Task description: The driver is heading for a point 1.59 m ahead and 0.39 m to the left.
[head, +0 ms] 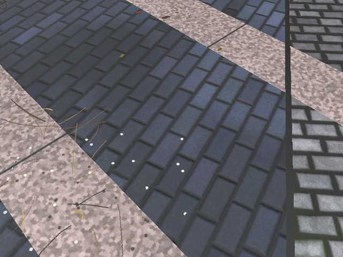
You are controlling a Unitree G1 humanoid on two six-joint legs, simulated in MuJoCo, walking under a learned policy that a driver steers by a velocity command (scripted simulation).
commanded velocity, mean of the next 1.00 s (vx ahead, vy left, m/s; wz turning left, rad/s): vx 0.31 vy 0.00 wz -0.02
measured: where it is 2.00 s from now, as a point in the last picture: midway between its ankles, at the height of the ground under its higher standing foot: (170, 179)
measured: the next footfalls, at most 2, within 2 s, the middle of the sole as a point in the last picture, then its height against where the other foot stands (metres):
left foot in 0.80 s outside the picture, level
right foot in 1.36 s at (201, 213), level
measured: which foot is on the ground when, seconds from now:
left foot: down 0.00-0.42, up 0.44-0.78, down 0.80-1.00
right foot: down 0.00-0.80, up 0.82-1.00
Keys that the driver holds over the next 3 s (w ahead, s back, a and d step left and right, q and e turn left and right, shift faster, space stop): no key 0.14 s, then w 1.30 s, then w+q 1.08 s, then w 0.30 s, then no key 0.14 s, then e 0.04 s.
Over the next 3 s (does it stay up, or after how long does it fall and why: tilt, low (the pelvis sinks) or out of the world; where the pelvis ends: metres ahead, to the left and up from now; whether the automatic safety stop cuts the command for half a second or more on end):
stays up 1.31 0.31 0.00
